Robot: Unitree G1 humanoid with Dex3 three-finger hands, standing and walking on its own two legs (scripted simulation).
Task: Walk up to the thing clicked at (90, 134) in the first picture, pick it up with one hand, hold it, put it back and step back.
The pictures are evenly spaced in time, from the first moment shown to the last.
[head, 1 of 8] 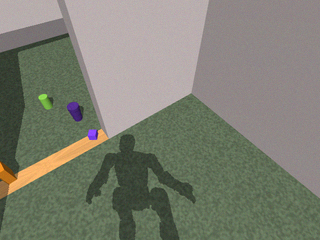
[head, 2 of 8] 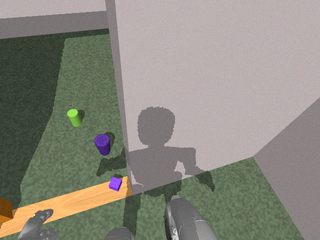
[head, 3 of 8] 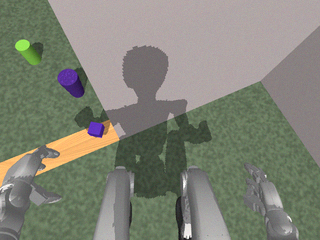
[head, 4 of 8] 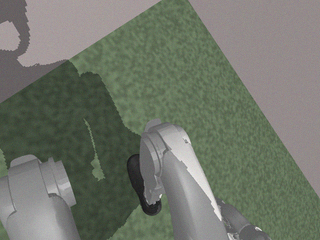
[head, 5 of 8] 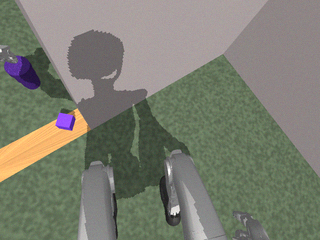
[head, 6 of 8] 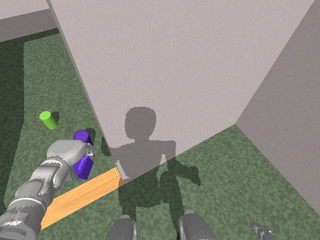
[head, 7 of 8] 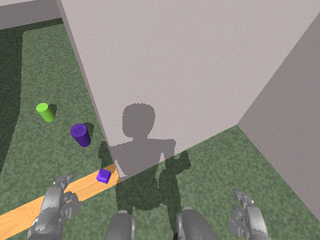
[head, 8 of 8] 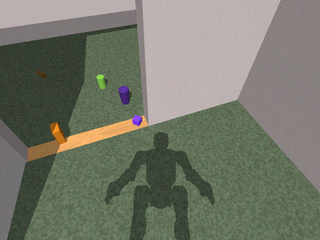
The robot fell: no
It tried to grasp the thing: yes
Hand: left
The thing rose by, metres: 0.68
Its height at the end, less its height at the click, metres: +0.00
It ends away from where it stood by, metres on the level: 0.02
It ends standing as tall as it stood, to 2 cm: yes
